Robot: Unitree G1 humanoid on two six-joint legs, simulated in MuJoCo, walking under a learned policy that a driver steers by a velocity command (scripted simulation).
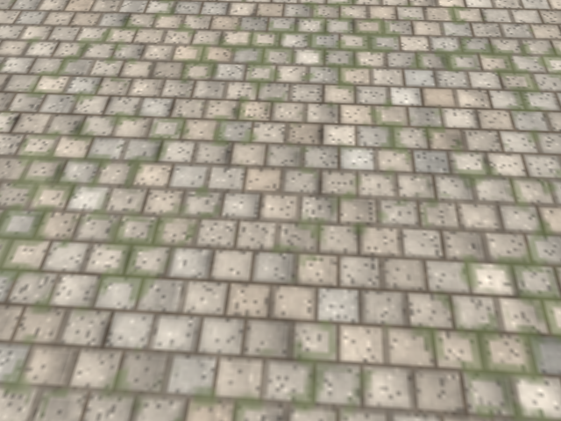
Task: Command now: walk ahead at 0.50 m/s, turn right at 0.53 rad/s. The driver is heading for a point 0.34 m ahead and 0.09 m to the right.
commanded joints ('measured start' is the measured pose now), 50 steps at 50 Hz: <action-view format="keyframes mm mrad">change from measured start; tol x16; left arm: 1 343 262 81 -14 1 -15 17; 6 133 123 37 -60 21 -37 30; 21 202 116 31 -7 21 2 83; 24 439 102 7 28 17 3 71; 27 235 144 26 2 15 61 85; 50 186 71 -1 116 33 15 87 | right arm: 1 -33 -84 10 -139 6 -78 19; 16 -319 -56 18 -202 -15 -75 40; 24 -38 -97 6 -131 -30 -71 47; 29 -271 -63 31 -137 -33 -15 45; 50 -198 -47 36 35 -11 18 16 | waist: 1 146 -144 -415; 4 72 9 -132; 12 49 -49 -46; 21 8 -81 -141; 23 37 239 -393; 29 66 150 -118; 50 26 -2 -87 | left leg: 1 -753 -116 -318 721 -93 19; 15 -452 -83 -235 -116 671 -24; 20 -391 -83 -268 -241 613 58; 23 222 297 -635 -186 1323 338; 28 -210 169 -563 -389 442 245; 33 -299 97 -422 -397 406 233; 37 -409 -2 -346 -378 12 93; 50 -186 -46 -270 -211 519 83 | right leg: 1 922 -335 897 -349 -257 -318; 9 319 -158 366 -429 276 -194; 21 416 -86 321 -63 443 -7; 22 313 -15 297 123 237 37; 23 95 94 242 419 -373 114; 25 -4 31 272 577 -513 160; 36 437 -68 139 -182 17 110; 39 192 -78 172 -236 -286 65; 50 279 -59 144 -188 80 102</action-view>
